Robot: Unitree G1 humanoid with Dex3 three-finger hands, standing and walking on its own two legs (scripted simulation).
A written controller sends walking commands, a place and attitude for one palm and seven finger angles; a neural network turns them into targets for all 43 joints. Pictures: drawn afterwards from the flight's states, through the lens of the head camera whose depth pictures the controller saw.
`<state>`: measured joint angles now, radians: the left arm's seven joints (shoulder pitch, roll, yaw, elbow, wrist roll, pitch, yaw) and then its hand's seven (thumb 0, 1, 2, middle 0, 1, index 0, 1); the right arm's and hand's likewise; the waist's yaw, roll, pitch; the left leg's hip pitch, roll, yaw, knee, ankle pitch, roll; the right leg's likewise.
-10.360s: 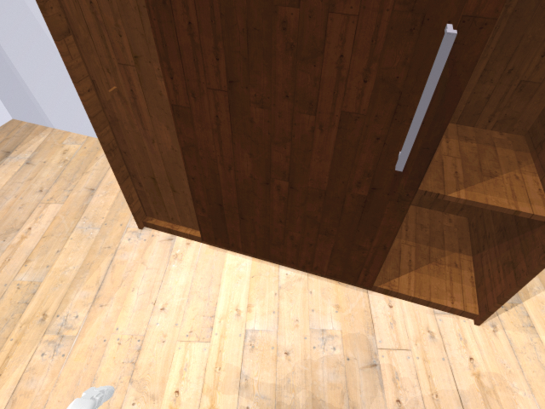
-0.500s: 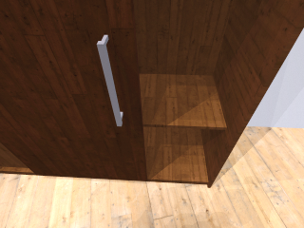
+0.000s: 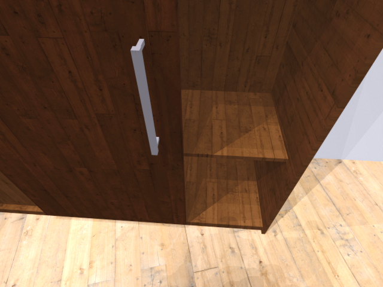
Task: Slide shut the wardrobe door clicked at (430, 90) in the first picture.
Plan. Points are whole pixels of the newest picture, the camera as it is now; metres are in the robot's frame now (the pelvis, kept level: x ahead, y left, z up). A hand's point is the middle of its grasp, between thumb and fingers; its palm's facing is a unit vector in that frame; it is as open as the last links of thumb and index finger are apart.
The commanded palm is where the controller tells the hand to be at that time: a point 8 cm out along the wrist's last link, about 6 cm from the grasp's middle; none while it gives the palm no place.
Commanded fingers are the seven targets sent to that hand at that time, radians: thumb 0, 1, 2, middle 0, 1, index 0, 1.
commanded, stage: raise the hand with hooked fingers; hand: left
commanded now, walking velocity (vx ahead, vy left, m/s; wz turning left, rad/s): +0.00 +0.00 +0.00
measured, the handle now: (149, 106) +0.51 +0.15 +0.10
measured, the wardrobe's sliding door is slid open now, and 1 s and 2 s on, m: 0.40 0.40 0.40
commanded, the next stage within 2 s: none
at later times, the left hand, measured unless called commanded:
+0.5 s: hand (84, 286) +0.13 +0.21 -0.02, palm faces +0.17 -0.98 -0.06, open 9.3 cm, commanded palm +0.14 +0.25 +0.00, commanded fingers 0.00 0.25 0.62 -0.25 -0.72 -0.25 -0.72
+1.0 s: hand (67, 227) +0.21 +0.25 +0.06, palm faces +0.05 -0.99 -0.10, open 12.3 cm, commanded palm +0.18 +0.30 +0.07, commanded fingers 0.00 -0.34 0.37 -0.29 -1.10 -0.29 -1.10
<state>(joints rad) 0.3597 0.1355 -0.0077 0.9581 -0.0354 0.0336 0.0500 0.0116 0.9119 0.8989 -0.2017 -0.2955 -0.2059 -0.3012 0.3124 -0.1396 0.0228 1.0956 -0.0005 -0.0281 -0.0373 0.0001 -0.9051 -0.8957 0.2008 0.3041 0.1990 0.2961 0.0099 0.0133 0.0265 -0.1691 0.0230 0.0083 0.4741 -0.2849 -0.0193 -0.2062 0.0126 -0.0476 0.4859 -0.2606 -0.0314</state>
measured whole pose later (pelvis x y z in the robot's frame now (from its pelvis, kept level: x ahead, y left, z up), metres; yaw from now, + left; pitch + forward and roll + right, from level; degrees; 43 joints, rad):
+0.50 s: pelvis -0.03 +0.00 -0.06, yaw +2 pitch +7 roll -1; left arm 0.53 0.21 0.15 -0.03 -0.22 -0.41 -0.18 0.02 0.47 0.71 -0.24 -0.57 -0.24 -0.58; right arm 0.18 -0.25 -0.03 0.46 0.01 -0.25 -0.05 0.01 -0.90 -0.90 0.20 0.30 0.20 0.30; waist 0.05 -0.02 -0.09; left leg -0.65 0.01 -0.04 0.99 -0.47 -0.01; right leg -0.65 -0.01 -0.09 0.96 -0.44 -0.03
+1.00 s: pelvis -0.02 +0.02 -0.03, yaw +2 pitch +5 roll -1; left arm 0.30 0.31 0.29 -0.04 -0.32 -0.23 -0.32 0.00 -0.12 0.47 -0.27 -0.95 -0.27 -0.95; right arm 0.31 -0.28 0.01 0.62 0.05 -0.28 -0.09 0.01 -0.90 -0.90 0.20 0.30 0.20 0.30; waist 0.00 0.03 -0.06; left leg -0.50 0.01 -0.02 0.81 -0.41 0.01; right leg -0.49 -0.01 -0.07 0.76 -0.36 -0.01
